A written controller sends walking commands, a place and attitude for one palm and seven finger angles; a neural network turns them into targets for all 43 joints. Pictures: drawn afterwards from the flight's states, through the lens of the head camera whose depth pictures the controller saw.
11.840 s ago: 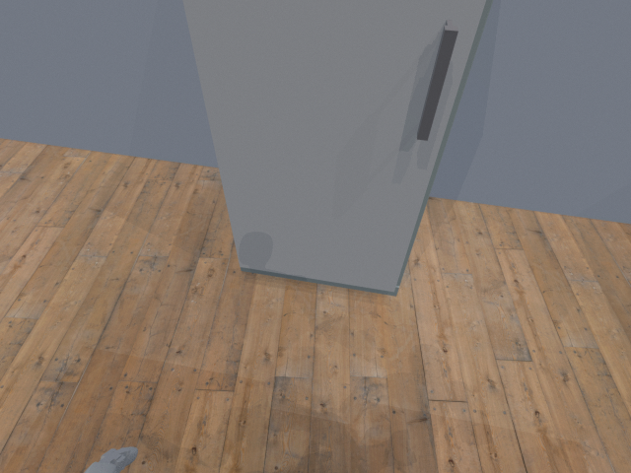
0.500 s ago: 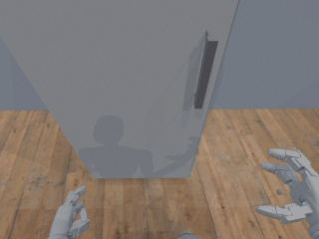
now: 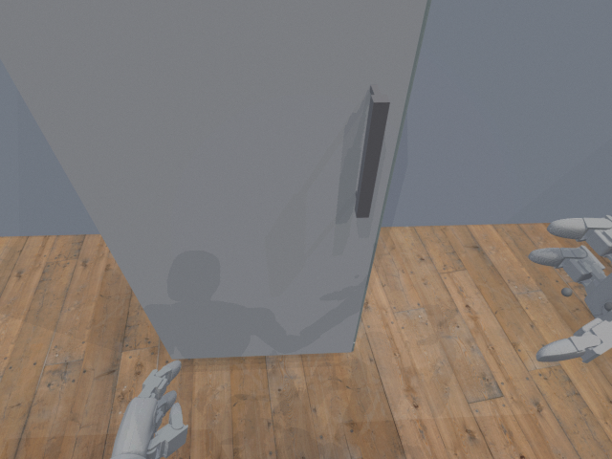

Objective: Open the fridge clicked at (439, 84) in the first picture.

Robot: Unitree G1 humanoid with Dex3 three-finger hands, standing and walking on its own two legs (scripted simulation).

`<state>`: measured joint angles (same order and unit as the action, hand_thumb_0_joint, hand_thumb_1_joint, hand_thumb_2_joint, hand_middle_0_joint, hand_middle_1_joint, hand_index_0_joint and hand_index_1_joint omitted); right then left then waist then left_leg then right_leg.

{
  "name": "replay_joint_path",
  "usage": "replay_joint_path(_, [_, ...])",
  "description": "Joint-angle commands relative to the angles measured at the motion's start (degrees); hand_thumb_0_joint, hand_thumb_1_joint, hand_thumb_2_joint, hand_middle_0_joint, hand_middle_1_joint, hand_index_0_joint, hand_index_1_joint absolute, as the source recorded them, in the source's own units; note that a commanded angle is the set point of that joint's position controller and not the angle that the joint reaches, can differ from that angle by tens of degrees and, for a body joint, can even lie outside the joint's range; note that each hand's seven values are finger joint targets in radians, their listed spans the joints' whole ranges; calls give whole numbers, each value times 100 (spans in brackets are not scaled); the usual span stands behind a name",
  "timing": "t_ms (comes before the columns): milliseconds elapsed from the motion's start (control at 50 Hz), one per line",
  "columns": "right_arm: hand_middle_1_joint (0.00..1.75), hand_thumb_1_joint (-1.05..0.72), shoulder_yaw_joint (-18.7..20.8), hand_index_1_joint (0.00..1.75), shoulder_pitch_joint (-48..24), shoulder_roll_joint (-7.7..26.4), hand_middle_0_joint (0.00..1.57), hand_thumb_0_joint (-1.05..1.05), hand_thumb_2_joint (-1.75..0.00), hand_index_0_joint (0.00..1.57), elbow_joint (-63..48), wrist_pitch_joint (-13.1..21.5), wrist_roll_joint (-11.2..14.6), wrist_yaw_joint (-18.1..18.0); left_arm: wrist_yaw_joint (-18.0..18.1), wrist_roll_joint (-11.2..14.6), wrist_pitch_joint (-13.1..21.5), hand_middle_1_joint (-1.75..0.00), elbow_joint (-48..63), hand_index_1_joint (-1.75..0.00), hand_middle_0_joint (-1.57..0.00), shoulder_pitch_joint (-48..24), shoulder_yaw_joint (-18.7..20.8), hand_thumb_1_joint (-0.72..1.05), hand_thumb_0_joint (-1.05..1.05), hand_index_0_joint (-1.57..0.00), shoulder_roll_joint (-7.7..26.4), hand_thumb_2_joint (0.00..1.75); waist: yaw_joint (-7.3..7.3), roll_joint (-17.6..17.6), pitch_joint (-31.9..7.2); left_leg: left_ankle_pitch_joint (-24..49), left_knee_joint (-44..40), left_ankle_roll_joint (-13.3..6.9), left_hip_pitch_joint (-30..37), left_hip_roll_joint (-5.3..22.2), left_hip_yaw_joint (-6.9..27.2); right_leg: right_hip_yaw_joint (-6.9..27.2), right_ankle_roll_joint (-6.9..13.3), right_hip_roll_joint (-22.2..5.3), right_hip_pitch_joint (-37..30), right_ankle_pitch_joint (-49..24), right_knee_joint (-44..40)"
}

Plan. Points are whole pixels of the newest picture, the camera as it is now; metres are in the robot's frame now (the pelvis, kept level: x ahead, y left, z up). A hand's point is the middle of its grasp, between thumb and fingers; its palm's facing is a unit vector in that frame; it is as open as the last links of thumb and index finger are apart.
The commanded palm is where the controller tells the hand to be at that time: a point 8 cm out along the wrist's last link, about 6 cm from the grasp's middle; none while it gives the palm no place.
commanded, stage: raise the hand to about handle height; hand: right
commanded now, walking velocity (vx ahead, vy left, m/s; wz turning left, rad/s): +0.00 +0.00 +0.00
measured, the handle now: (367, 156) +0.55 -0.09 +0.12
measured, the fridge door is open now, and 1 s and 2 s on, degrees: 0 0 0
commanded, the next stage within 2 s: move the hooked fingers beside the handle in 0.52 s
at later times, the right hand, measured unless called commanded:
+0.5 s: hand (537, 283) +0.28 -0.25 +0.14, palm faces +0.02 +1.00 -0.08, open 14.0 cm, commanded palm +0.26 -0.29 +0.15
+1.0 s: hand (490, 249) +0.33 -0.22 +0.14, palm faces -0.03 +1.00 -0.03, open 14.0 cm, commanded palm +0.32 -0.26 +0.14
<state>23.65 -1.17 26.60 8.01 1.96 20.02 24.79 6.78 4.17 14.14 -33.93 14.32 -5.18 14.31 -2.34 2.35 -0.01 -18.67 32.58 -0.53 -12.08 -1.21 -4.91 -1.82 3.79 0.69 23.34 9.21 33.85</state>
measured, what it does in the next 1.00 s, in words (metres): stands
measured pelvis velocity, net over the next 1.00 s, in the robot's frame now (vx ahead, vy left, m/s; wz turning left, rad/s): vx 0.03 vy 0.03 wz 0.03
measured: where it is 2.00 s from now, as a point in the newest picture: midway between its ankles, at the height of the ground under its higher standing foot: outside the picture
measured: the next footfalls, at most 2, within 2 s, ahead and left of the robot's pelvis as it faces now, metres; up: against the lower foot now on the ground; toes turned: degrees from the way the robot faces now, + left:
none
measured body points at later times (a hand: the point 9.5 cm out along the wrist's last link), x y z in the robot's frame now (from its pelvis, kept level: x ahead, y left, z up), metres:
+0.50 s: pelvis +0.01 +0.02 +0.00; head +0.00 +0.03 +0.45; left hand +0.19 +0.26 -0.06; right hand +0.27 -0.30 +0.15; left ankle -0.01 +0.12 -0.73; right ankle +0.10 -0.07 -0.73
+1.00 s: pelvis +0.03 +0.03 +0.00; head +0.03 +0.04 +0.45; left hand +0.20 +0.27 -0.07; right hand +0.33 -0.27 +0.14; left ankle -0.01 +0.12 -0.73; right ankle +0.10 -0.07 -0.73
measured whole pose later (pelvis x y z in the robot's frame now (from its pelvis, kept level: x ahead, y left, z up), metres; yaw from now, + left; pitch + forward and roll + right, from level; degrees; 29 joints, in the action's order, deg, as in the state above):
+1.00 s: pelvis +0.03 +0.03 +0.00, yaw +2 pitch +1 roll +1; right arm 21.1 -6.5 23.8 14.4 -0.6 19.7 24.9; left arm 6.1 4.5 11.8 -33.8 14.0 -3.2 15.4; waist -1.7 2.9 -2.1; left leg -21.1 32.7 -2.3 -12.4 -2.5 -3.6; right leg -1.9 2.1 -0.1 23.3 11.8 34.2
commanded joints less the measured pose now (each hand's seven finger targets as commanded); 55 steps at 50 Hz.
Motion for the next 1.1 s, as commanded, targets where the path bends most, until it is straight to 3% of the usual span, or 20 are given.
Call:
replay_joint_path(0, [120,50,503,120,-1576,1556,30,0,-30,30,-699,-75,115,161,89,80,326,-30,886,-30,-20,-619,367,90,0,-20,887,90,83,408,-700,-305,-827,-80,-1050,-85,153,964,-220,-236,-1437,1810,-1112])
replay_joint_path(60, [120,50,395,120,-1327,1364,30,0,-30,30,-419,-178,193,310,29,93,326,-30,913,-30,-20,-597,384,90,0,-20,908,90,85,4,-725,-280,-915,-62,-983,-86,211,835,-182,-179,-1329,1480,-949])
replay_joint_path(200, [120,50,718,120,-1596,1671,30,0,-30,30,-957,238,251,214,-20,33,402,-30,929,-30,-20,-653,418,90,0,-20,883,90,41,337,-960,-312,-932,-79,-973,-62,348,711,-169,-149,-1489,1119,-739])
replay_joint_path(220, [120,50,695,120,-1633,1654,30,0,-30,30,-1058,290,223,170,-15,31,412,-30,924,-30,-20,-668,416,90,0,-20,872,90,39,575,-915,-363,-925,-81,-1003,-60,343,704,-182,-145,-1515,1202,-770])
replay_joint_path(240, [120,50,788,120,-1646,1752,30,0,-30,30,-1104,329,222,98,-7,16,407,-30,891,-30,-20,-649,417,90,0,-20,868,90,37,369,-884,-321,-972,-80,-906,-41,394,679,-173,-159,-1443,1115,-728])
replay_joint_path(320, [120,50,639,120,-1641,1593,30,0,-30,30,-1110,327,138,42,24,31,431,-30,864,-30,-20,-642,411,90,0,-20,856,90,57,817,-814,-222,-947,-72,-967,-51,324,666,-182,-146,-1582,1115,-810])
replay_joint_path(340, [120,50,661,120,-1565,1599,30,0,-30,30,-1042,297,145,26,33,22,417,-30,851,-30,-20,-611,421,90,0,-20,852,90,54,602,-792,-171,-996,-66,-907,-46,366,643,-168,-155,-1515,1022,-752])
replay_joint_path(420, [120,50,567,120,-1408,1457,30,0,-30,30,-764,164,208,169,41,44,397,-30,840,-30,-20,-595,439,90,0,-20,876,90,66,331,-815,120,-1016,-4,-925,-27,429,583,-134,-139,-1529,580,-615])
replay_joint_path(460, [120,50,592,120,-1358,1466,30,0,-30,30,-588,123,259,240,23,53,369,-30,824,-30,-20,-568,458,90,0,-20,908,90,69,-18,-876,376,-992,52,-862,1,507,530,-118,-132,-1434,305,-470])
replay_joint_path(560, [120,50,597,120,-1624,1483,30,0,-30,30,-615,168,310,306,5,67,316,-30,851,-30,-20,-632,464,90,0,-20,886,90,79,112,-933,590,-916,111,-933,55,647,490,-117,-117,-1428,138,-295])
replay_joint_path(620, [120,50,537,120,-1745,1442,30,0,-30,30,-809,231,289,289,1,58,300,-30,884,-30,-20,-627,450,90,0,-20,864,90,65,296,-1147,810,-795,70,-909,12,504,476,-114,-101,-1594,-22,-309])
replay_joint_path(640, [120,50,655,120,-1788,1595,30,0,-30,30,-793,265,279,241,6,59,283,-30,847,-30,-20,-596,476,90,0,-20,876,90,76,134,-1183,934,-793,101,-847,25,564,445,-106,-124,-1577,-135,-223])
replay_joint_path(720, [120,50,549,120,-1819,1420,30,0,-30,30,-767,279,239,197,6,49,242,-30,872,-30,-20,-589,457,90,0,-20,847,90,49,432,-1247,1154,-675,46,-904,-14,427,450,-117,-97,-1721,-283,-280])
replay_joint_path(740, [120,50,465,120,-1851,1372,30,0,-30,30,-817,280,234,170,-3,52,236,-30,873,-30,-20,-562,466,90,0,-20,847,90,68,245,-1299,1204,-675,71,-849,-7,444,427,-104,-108,-1701,-331,-234])
replay_joint_path(800, [120,50,396,120,-1896,1282,30,0,-30,30,-568,155,186,131,1,60,165,-30,861,-30,-20,-556,464,90,0,-20,858,90,75,286,-1171,1212,-645,43,-961,-22,369,443,-120,-99,-1648,-303,-296])
replay_joint_path(840, [120,50,306,120,-1981,1210,30,0,-30,30,-618,140,191,92,-3,61,143,-30,881,-30,-20,-540,487,90,0,-20,860,90,88,80,-1280,1308,-649,58,-901,-7,391,427,-99,-117,-1691,-401,-245])
replay_joint_path(920, [120,50,246,120,-2188,1148,30,0,-30,30,-580,82,124,-23,-26,59,77,-30,909,-30,-20,-561,477,90,0,-20,850,90,90,178,-1333,1271,-597,10,-989,-34,318,464,-118,-114,-1765,-414,-308])
replay_joint_path(940, [120,50,339,120,-2064,1245,30,0,-30,30,-490,90,124,-62,-33,47,53,-30,888,-30,-20,-502,496,90,0,-20,869,90,76,-91,-1343,1300,-619,28,-902,-35,338,430,-107,-132,-1663,-437,-260])
replay_joint_path(1000, [120,50,215,120,-2592,1174,30,0,-30,30,-425,119,39,-148,-20,58,-18,-30,862,-30,-20,-548,482,90,0,-20,861,90,154,141,-1309,1172,-612,11,-1039,-29,343,417,-120,-113,-1702,-319,-303])
replay_joint_path(1080, [120,50,265,120,-2607,1211,30,0,-30,30,-414,198,-38,-261,-42,23,-70,-30,854,-30,-20,-500,497,90,0,-20,847,90,110,247,-1605,1374,-560,-18,-900,-23,354,402,-115,-114,-1826,-550,-258])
